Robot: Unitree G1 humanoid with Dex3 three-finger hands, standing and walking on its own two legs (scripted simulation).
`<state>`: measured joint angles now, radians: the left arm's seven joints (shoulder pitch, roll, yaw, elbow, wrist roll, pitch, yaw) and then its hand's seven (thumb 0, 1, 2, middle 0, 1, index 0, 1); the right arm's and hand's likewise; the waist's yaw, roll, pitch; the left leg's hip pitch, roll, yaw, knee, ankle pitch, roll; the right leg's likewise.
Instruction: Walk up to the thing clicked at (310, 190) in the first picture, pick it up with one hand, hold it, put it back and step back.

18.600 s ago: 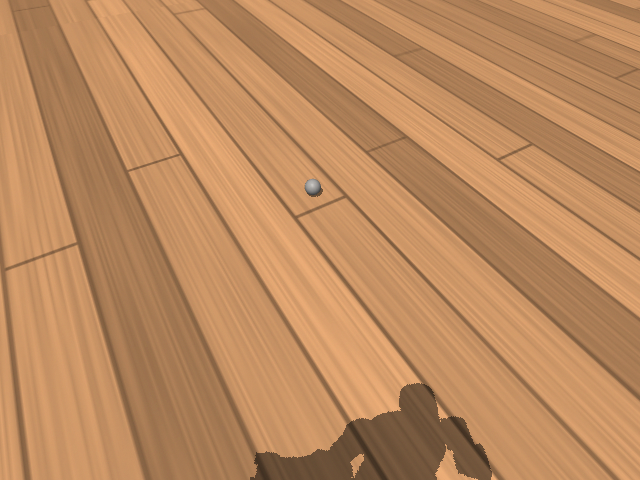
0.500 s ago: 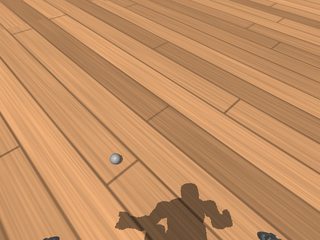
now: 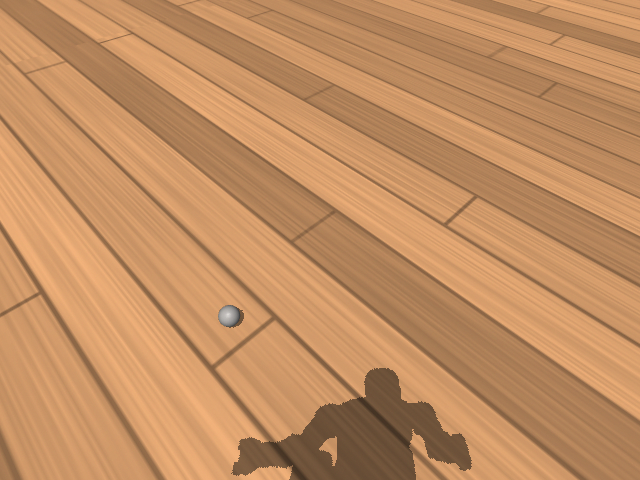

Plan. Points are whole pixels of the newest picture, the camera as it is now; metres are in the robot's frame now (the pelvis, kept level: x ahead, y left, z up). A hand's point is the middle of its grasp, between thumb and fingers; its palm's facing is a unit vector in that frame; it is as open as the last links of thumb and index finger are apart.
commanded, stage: stand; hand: left
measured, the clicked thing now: (229, 315) +0.77 +0.29 -0.75
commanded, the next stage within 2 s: walk up in 0.56 s
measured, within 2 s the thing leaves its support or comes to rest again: neither
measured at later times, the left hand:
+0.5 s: hand out of the picture +0.07 +0.25 -0.16, palm faces -0.04 -0.94 -0.35, open 7.4 cm
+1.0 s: hand out of the picture +0.10 +0.31 -0.17, palm faces -0.05 -0.93 -0.36, open 7.4 cm
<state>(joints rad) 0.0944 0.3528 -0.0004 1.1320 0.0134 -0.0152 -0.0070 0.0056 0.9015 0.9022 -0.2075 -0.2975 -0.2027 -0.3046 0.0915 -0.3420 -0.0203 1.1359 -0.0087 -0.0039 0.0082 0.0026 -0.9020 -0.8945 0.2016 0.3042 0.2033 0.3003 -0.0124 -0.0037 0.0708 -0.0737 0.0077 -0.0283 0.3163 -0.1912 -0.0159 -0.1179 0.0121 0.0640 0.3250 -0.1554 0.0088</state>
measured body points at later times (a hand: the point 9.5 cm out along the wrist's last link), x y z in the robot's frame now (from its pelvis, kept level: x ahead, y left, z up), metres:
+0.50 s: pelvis +0.00 +0.00 +0.00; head +0.01 +0.00 +0.45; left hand +0.07 +0.30 -0.13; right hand +0.06 -0.31 -0.14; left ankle -0.01 +0.13 -0.75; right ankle +0.02 -0.13 -0.75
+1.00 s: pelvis +0.09 +0.03 -0.02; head +0.11 +0.04 +0.43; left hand +0.10 +0.35 -0.15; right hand +0.17 -0.30 -0.12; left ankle +0.14 +0.14 -0.75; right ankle +0.02 -0.12 -0.73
